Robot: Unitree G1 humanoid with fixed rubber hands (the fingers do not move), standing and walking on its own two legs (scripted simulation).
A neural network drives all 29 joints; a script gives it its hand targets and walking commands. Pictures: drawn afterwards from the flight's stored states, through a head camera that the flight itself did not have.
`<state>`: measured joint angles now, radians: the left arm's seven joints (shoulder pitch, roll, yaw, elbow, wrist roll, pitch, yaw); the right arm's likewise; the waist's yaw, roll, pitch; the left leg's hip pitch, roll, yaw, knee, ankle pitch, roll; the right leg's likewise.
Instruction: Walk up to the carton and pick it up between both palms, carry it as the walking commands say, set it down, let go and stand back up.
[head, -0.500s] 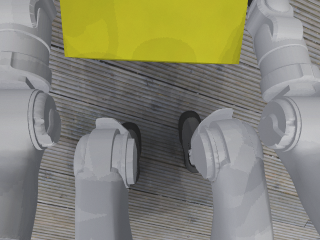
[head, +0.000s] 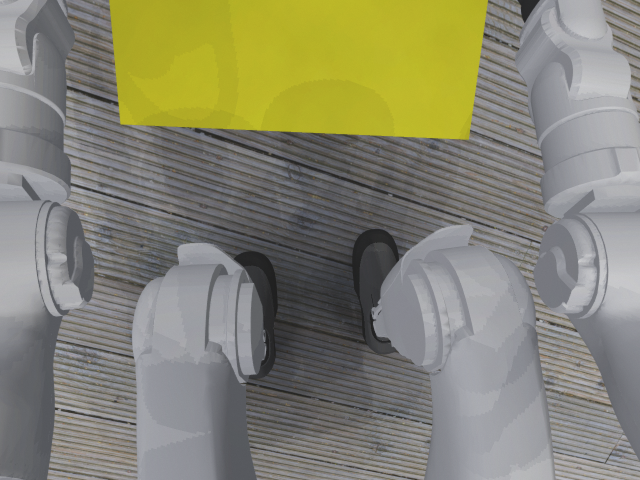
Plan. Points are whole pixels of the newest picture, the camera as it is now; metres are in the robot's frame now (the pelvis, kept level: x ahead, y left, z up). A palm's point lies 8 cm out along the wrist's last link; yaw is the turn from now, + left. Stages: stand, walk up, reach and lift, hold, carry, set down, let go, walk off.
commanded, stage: set down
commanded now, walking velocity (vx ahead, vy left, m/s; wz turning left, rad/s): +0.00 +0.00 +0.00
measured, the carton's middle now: out of the picture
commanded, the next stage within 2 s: let go in 1.18 s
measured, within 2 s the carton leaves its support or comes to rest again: neither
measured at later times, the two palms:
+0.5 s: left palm out of the picture +0.57 +0.23 +0.00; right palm out of the picture +0.54 -0.22 +0.00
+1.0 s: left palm out of the picture +0.57 +0.24 +0.15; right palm out of the picture +0.53 -0.23 +0.15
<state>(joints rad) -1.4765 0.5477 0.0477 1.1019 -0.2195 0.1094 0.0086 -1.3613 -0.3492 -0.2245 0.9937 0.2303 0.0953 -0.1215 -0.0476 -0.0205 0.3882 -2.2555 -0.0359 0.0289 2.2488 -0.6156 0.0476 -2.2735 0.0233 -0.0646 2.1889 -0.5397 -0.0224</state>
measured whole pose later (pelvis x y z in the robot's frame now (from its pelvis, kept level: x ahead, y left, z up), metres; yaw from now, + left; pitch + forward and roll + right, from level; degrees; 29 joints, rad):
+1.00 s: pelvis +0.03 +0.00 +0.24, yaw +1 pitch +46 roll -1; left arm -1.23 0.50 0.21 0.95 -0.07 0.22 -0.13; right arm -1.07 -0.28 -0.35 0.75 0.11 0.23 -0.03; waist -0.07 0.01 -0.02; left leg -1.72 -0.05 0.00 1.34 -0.42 0.04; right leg -1.73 0.04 -0.01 1.29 -0.37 -0.01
